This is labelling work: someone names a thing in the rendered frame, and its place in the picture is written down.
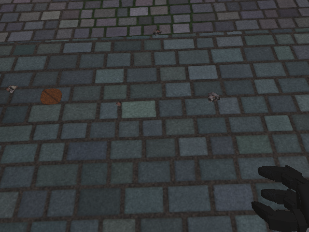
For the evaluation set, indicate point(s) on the right robot hand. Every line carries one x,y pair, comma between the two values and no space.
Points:
297,218

